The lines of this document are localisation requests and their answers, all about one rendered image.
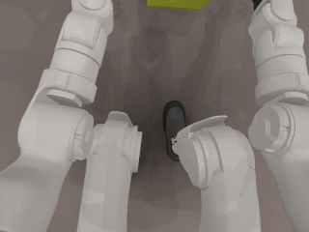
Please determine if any right robot upper arm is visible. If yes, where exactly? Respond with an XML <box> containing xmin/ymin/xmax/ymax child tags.
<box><xmin>248</xmin><ymin>102</ymin><xmax>309</xmax><ymax>232</ymax></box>

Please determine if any robot left shin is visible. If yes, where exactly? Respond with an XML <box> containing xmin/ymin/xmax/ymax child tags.
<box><xmin>86</xmin><ymin>111</ymin><xmax>134</xmax><ymax>161</ymax></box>

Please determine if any robot right forearm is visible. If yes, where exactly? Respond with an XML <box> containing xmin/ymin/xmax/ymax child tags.
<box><xmin>248</xmin><ymin>0</ymin><xmax>309</xmax><ymax>107</ymax></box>

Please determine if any robot right hand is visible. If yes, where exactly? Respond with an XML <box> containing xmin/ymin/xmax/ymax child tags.
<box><xmin>252</xmin><ymin>0</ymin><xmax>263</xmax><ymax>11</ymax></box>

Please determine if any carton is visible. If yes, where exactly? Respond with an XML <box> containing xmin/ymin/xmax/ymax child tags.
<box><xmin>147</xmin><ymin>0</ymin><xmax>211</xmax><ymax>12</ymax></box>

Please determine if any robot left forearm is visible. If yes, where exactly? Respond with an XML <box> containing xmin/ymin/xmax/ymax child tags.
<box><xmin>17</xmin><ymin>0</ymin><xmax>114</xmax><ymax>148</ymax></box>

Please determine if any left robot upper arm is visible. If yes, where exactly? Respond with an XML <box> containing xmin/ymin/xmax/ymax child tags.
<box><xmin>0</xmin><ymin>101</ymin><xmax>95</xmax><ymax>232</ymax></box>

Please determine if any right robot thigh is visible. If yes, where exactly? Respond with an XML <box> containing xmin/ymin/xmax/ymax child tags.
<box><xmin>184</xmin><ymin>126</ymin><xmax>262</xmax><ymax>232</ymax></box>

